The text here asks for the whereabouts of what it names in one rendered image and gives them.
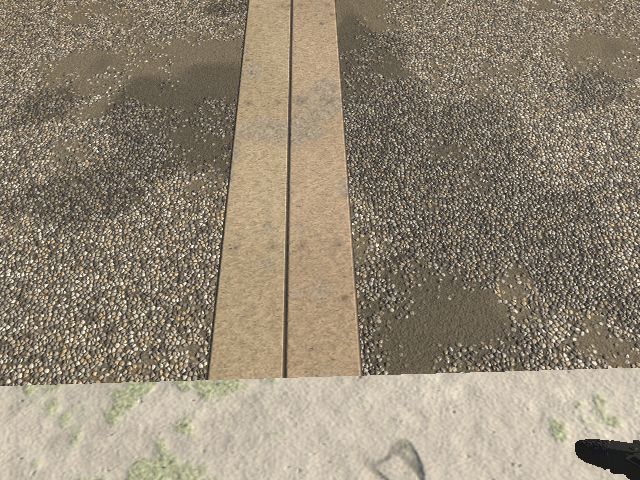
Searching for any robot right hand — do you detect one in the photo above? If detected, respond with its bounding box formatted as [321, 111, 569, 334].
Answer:
[575, 439, 640, 480]

